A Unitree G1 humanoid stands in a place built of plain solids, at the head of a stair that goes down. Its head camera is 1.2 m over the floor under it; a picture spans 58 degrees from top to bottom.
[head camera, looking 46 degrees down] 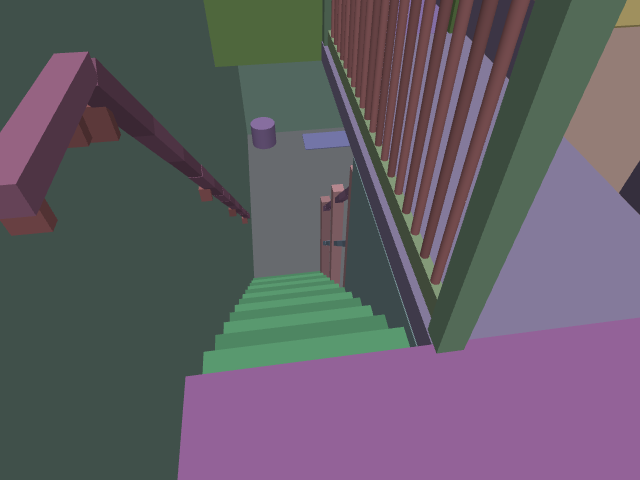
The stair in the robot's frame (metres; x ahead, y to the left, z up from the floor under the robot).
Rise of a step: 0.21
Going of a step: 0.20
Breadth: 0.75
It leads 8 degrees to the left of straight ahead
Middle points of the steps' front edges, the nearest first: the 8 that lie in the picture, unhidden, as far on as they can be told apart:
0.65 0.03 0.00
0.85 0.05 -0.21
1.05 0.08 -0.42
1.25 0.11 -0.63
1.45 0.14 -0.84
1.65 0.17 -1.05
1.85 0.20 -1.26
2.06 0.22 -1.47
